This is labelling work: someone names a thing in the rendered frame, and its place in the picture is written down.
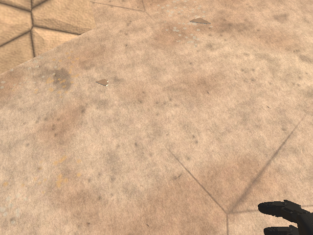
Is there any robot right hand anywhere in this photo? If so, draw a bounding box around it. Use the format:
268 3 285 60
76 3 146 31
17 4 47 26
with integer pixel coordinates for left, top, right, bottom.
258 200 313 235

